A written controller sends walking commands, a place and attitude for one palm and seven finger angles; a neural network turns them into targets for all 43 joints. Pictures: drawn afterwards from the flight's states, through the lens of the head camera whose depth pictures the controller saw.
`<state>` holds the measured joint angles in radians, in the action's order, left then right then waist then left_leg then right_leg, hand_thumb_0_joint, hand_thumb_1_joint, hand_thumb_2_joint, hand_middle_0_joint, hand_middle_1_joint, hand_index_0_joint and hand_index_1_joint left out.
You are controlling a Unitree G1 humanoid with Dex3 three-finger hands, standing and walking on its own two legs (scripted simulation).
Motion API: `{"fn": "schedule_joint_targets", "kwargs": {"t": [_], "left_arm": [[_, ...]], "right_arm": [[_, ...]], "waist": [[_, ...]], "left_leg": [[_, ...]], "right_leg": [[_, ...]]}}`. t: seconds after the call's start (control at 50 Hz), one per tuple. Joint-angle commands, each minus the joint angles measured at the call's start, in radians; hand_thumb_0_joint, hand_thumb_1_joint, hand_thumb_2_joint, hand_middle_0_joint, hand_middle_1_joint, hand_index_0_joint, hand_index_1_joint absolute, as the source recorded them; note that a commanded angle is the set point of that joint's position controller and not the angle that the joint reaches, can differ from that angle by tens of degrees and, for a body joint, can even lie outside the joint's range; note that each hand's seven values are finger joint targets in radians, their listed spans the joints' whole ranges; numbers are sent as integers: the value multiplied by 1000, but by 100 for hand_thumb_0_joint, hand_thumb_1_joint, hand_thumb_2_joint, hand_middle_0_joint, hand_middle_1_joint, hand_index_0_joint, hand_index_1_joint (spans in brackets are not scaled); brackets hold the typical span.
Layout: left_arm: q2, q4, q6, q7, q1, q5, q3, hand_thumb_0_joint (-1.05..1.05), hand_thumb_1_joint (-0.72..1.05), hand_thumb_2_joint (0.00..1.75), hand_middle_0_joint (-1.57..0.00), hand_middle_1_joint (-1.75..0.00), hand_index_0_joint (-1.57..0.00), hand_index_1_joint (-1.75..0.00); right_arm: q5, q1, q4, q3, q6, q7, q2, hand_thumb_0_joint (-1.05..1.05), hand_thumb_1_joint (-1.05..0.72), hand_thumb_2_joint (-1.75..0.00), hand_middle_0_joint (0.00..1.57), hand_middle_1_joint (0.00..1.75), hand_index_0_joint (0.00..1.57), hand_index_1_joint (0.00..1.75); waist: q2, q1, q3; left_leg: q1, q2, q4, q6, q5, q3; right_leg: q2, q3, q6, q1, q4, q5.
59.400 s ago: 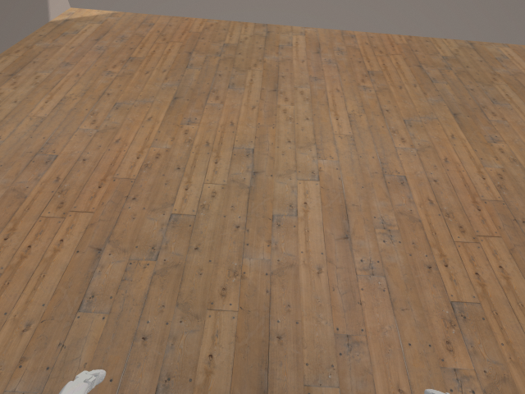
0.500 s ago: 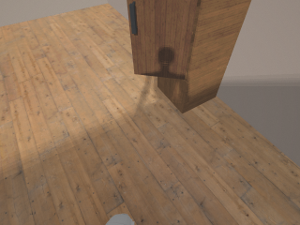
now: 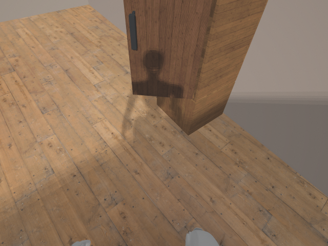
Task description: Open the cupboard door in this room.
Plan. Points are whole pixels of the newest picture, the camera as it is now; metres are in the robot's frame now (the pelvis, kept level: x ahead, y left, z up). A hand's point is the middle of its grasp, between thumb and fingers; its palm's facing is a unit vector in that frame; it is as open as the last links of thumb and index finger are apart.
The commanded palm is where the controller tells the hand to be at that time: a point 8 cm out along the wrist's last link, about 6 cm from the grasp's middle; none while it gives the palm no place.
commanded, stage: take the last steps up to it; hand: left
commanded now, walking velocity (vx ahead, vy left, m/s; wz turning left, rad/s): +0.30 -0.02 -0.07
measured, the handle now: (134, 30) +0.97 +0.19 +0.04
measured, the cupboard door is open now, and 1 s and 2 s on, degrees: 49 49 49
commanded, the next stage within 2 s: come to a stop and stand still in 0.90 s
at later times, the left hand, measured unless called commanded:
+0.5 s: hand (121, 226) +0.20 +0.13 -0.16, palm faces +0.05 -0.97 -0.23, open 7.1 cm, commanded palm none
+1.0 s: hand (114, 174) +0.36 +0.19 -0.18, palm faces +0.02 -0.99 -0.16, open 7.4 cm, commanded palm none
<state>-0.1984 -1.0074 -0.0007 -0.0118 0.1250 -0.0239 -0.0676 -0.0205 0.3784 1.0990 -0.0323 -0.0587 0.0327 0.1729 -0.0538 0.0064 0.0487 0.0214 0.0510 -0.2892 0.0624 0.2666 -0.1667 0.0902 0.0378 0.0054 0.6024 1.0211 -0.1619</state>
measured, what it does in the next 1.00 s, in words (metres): walks ahead: right foot, then left foot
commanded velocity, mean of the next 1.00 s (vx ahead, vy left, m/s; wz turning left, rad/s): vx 0.24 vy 0.02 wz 0.00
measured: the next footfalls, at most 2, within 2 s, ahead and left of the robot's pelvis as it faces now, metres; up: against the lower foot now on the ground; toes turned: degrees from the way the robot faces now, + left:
right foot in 0.20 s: +0.18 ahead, -0.13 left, +0.00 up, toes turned -8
left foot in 0.76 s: +0.39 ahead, +0.08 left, +0.00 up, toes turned +5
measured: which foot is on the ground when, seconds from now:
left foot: down 0.00-0.22, up 0.24-0.74, down 0.76-1.00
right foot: up 0.00-0.18, down 0.20-0.76, up 0.78-1.00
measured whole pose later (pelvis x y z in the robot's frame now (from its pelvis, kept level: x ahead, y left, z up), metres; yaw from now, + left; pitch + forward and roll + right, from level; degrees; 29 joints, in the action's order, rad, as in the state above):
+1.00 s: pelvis +0.34 +0.01 +0.00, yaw -2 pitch +0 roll +0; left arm -0.17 -1.08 -0.02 0.01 0.24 -0.03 -0.05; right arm -0.02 0.20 1.03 -0.04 -0.07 0.03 0.16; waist -0.04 -0.02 0.07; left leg 0.18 0.03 -0.40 0.08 0.22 -0.16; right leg 0.10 0.04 0.01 0.50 1.04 -0.31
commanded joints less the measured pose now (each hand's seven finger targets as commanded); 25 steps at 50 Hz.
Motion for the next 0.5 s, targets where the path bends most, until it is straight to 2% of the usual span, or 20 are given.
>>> {"fn": "schedule_joint_targets", "kwargs": {"t": [0.0,0.04,0.08,0.12,0.14,0.16,0.18,0.2,0.22,0.24,0.26,0.28,0.3,0.32,0.38,0.4,0.44,0.48], "left_arm": [[-1,70,-11,-11,-66,2,15,0,90,90,-20,-30,-20,-30],[2,91,-14,-12,-126,3,22,0,90,90,-20,-30,-20,-30],[-8,103,-20,-11,-138,4,24,0,90,90,-20,-30,-20,-30],[-21,84,-23,-9,-65,6,19,0,90,90,-20,-30,-20,-30],[-33,57,-29,-7,23,5,13,0,90,90,-20,-30,-20,-30],[-67,18,-39,-3,153,3,-2,0,90,90,-20,-30,-20,-30],[-153,-29,-51,10,319,-3,-27,0,90,90,-20,-30,-20,-30],[-219,-51,-50,15,387,11,-40,0,90,90,-20,-30,-20,-30],[-202,-33,-47,24,324,25,-31,0,90,90,-20,-30,-20,-30],[-152,-18,-51,28,243,22,-19,0,90,90,-20,-30,-20,-30],[-114,-6,-53,29,188,25,-6,0,90,90,-20,-30,-20,-30],[-80,0,-58,29,153,24,2,0,90,90,-20,-30,-20,-30],[-49,-4,-69,28,153,21,11,0,90,90,-20,-30,-20,-30],[-34,-11,-77,29,156,19,16,0,90,90,-20,-30,-20,-30],[4,-32,-92,31,204,8,8,0,90,90,-20,-30,-20,-30],[-12,-39,-94,29,209,10,9,0,90,90,-20,-30,-20,-30],[-27,-56,-97,25,230,12,11,0,90,90,-20,-30,-20,-30],[-30,-83,-98,24,267,10,16,0,90,90,-20,-30,-20,-30]], "right_arm": [[-14,125,-1,-5,-22,6,89,0,-90,-90,20,30,20,30],[-18,165,20,-3,-18,6,96,0,-90,-90,20,30,20,30],[-20,179,34,-3,-12,5,102,0,-90,-90,20,30,20,30],[-16,166,42,-5,-7,5,118,0,-90,-90,20,30,20,30],[-11,154,43,-6,-4,5,123,0,-90,-90,20,30,20,30],[0,125,38,-7,-6,1,119,0,-90,-90,20,30,20,30],[15,110,15,-8,-9,-9,92,0,-90,-90,20,30,20,30],[21,122,-9,-7,-9,-5,62,0,-90,-90,20,30,20,30],[20,53,-15,-15,2,-9,83,0,-90,-90,20,30,20,30],[17,-8,-18,-17,7,-15,53,0,-90,-90,20,30,20,30],[13,-24,-24,-17,16,-16,27,0,-90,-90,20,30,20,30],[6,-4,-14,-16,26,-19,7,0,-90,-90,20,30,20,30],[1,19,1,-13,33,-22,-12,0,-90,-90,20,30,20,30],[0,49,8,-13,40,-24,-22,0,-90,-90,20,30,20,30],[-4,16,-6,-23,48,-31,-37,0,-90,-90,20,30,20,30],[-4,-12,-16,-23,49,-35,-33,0,-90,-90,20,30,20,30],[-2,-86,-43,-24,46,-41,-22,0,-90,-90,20,30,20,30],[-1,-164,-65,-24,42,-47,-10,0,-90,-90,20,30,20,30]], "waist": [[124,24,79],[122,47,78],[138,49,69],[142,9,30],[140,-30,-18],[99,-93,-77],[-56,-155,-192],[-186,-142,-250],[-58,-133,-157],[-53,-99,-72],[3,-60,-5],[3,-30,14],[-5,-9,13],[-38,11,-1],[-48,10,-15],[-22,5,-19],[-19,-7,-12],[-56,-27,16]], "left_leg": [[-48,-336,81,80,-559,167],[-71,-335,54,73,-614,155],[-65,-337,10,68,-669,138],[-47,-322,-79,58,-805,110],[-22,-299,-173,38,-826,90],[107,-264,-331,10,-753,69],[347,-168,-579,-31,-436,5],[531,-44,-916,-70,327,21],[566,-98,-1000,-52,299,150],[583,-134,-998,-51,201,171],[563,-158,-966,-58,134,177],[520,-174,-924,-64,82,174],[492,-174,-883,-72,44,164],[478,-176,-840,-81,30,155],[486,-172,-723,-98,-5,133],[502,-168,-696,-100,-27,128],[550,-165,-638,-104,-51,125],[578,-160,-578,-104,-56,121]], "right_leg": [[14,11,-21,73,-157,0],[-2,37,-34,33,-242,-26],[-24,62,-51,-55,-326,-76],[-73,99,-71,-199,-386,-98],[-95,109,-80,-330,-444,-61],[-77,75,-97,-569,-499,20],[129,-168,-172,-854,-518,121],[371,-493,-288,-947,-624,314],[365,-450,-290,-792,-700,207],[307,-391,-244,-665,-731,171],[273,-298,-210,-545,-759,160],[239,-210,-177,-471,-787,170],[204,-146,-156,-439,-801,232],[188,-99,-152,-433,-807,257],[170,-81,-163,-440,-824,247],[169,-77,-167,-453,-829,239],[174,-88,-170,-510,-830,258],[181,-101,-170,-541,-833,264]]}}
